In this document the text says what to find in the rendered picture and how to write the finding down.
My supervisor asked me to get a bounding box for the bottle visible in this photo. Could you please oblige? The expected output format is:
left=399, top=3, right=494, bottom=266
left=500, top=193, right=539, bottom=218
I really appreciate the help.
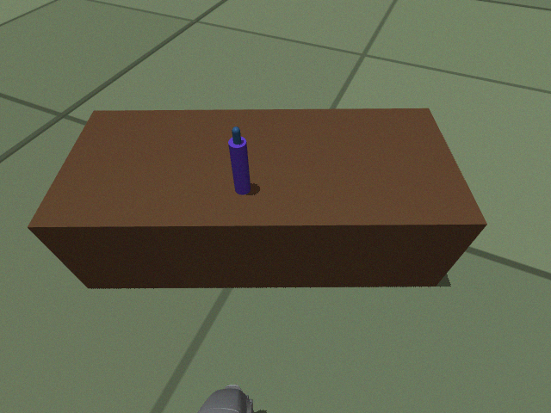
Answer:
left=228, top=126, right=251, bottom=195

